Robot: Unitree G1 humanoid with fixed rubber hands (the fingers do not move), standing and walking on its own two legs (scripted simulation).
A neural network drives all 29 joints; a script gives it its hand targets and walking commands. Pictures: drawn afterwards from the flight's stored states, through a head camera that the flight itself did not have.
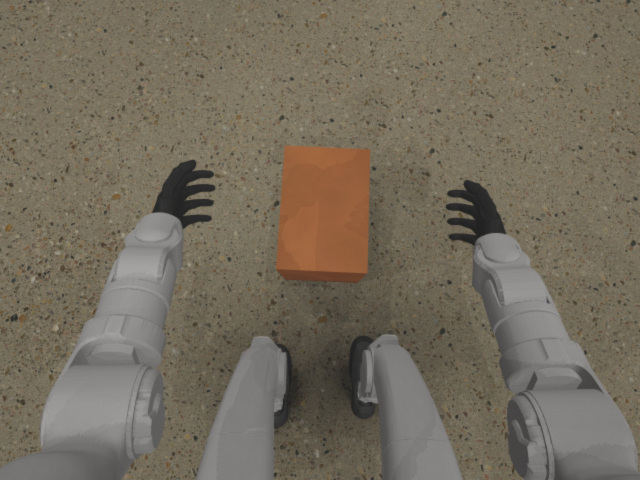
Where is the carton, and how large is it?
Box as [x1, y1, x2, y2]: [276, 146, 369, 282]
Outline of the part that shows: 285,146 276,269 285,279 357,282 367,271 369,149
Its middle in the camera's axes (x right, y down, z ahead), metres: +0.01 -0.04 +0.99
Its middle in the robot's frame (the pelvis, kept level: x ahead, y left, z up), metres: +0.52 +0.02 -0.57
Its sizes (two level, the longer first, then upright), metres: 0.292 0.201 0.237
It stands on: the floor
